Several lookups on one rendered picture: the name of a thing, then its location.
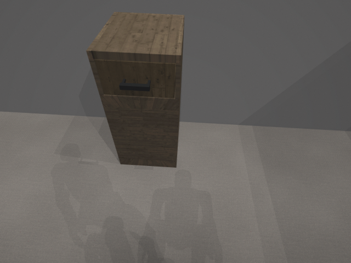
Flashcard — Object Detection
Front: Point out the drawer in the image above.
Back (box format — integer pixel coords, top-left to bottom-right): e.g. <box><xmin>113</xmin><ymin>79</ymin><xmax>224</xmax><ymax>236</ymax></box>
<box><xmin>95</xmin><ymin>59</ymin><xmax>176</xmax><ymax>98</ymax></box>

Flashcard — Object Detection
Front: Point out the cabinet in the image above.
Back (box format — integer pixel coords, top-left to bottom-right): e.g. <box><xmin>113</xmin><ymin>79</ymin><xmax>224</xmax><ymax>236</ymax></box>
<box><xmin>86</xmin><ymin>12</ymin><xmax>184</xmax><ymax>168</ymax></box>

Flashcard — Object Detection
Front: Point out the handle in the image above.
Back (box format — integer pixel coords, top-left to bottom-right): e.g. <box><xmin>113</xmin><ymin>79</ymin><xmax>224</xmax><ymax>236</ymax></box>
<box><xmin>119</xmin><ymin>79</ymin><xmax>151</xmax><ymax>92</ymax></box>

